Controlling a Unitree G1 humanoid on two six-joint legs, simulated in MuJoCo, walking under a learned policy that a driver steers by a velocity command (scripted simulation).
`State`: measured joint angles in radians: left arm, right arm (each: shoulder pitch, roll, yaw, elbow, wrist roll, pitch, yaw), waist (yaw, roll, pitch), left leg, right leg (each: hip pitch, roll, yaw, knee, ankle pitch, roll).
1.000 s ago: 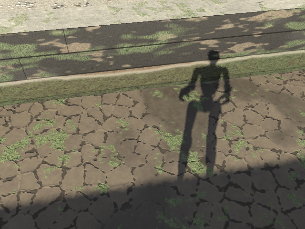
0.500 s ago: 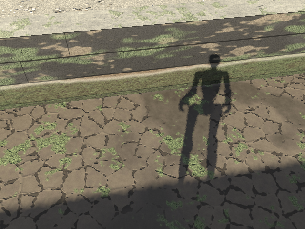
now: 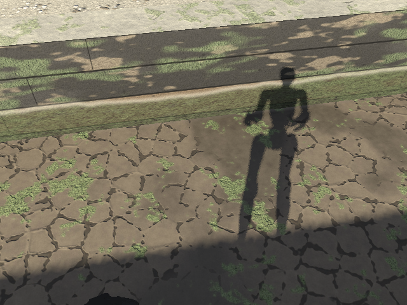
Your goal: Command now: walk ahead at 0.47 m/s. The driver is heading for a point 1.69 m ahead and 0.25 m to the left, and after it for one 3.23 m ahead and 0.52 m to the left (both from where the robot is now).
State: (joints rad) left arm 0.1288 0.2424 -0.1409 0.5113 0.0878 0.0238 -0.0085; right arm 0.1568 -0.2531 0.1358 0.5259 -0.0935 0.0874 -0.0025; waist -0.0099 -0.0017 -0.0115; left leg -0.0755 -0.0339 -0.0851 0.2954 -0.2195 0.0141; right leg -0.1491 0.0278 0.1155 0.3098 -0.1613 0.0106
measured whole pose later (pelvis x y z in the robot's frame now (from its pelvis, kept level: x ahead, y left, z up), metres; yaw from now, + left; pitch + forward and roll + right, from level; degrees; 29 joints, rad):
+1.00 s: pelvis +0.00 +0.00 +0.00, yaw +0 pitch +0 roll +0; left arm 0.15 0.25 -0.15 0.52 0.09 0.02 -0.02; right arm 0.16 -0.25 0.14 0.52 -0.09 0.08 0.00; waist 0.00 -0.01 -0.03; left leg -0.08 -0.04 -0.10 0.29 -0.21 0.01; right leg -0.15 0.02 0.11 0.30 -0.15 0.01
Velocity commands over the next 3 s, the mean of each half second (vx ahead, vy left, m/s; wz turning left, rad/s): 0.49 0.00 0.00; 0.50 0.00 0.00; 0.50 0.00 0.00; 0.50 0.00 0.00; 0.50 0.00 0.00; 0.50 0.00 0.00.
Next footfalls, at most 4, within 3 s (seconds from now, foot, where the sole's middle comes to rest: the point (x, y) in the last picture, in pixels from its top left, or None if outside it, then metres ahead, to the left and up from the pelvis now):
none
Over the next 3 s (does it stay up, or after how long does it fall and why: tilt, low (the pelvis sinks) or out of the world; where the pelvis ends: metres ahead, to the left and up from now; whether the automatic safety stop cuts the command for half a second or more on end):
stays up -0.01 0.00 0.00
